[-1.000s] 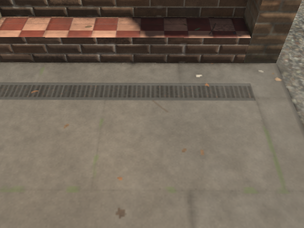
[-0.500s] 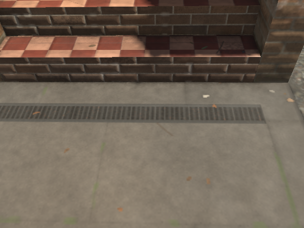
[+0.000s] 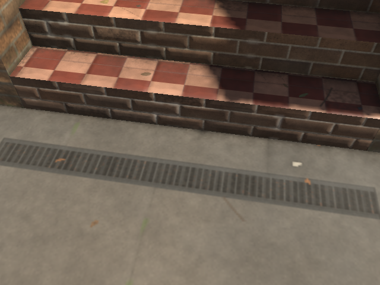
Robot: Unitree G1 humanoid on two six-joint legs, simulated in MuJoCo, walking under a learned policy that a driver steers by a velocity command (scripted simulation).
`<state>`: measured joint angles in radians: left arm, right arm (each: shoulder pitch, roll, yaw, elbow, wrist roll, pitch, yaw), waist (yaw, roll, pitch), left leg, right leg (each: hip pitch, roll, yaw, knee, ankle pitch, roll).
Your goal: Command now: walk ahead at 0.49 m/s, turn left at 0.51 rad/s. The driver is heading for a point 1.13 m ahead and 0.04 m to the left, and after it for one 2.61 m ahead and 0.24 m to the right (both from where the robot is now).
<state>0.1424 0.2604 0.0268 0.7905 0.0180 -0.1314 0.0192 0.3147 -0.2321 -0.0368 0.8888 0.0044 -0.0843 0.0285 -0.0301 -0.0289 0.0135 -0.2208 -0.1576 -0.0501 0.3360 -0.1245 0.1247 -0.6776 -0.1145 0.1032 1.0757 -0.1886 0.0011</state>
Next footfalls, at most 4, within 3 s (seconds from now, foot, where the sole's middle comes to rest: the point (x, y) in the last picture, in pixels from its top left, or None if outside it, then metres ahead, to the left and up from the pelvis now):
0.24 right None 0.31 -0.14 -0.78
0.74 left None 0.50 0.17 -0.78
1.30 right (197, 203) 0.82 -0.03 -0.78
1.76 left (159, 158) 1.05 0.13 -0.78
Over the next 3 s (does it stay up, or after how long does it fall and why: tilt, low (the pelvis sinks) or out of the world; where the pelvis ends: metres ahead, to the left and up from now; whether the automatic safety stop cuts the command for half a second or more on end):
stays up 1.32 -0.15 0.20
